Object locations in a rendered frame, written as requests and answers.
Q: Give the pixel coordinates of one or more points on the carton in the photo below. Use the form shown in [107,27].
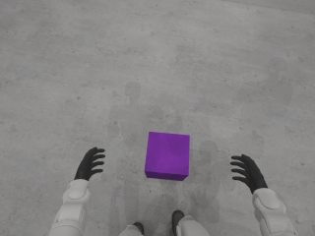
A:
[167,156]

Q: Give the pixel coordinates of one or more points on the right robot hand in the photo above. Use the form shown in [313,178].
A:
[254,178]

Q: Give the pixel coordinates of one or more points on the robot left forearm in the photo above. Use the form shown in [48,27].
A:
[71,218]

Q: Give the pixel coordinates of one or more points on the left robot foot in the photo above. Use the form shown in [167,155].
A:
[140,227]

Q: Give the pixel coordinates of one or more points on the left robot hand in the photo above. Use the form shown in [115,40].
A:
[85,171]

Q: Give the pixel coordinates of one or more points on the right robot shin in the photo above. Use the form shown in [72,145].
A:
[185,218]

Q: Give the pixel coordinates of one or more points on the robot right forearm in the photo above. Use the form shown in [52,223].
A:
[270,212]

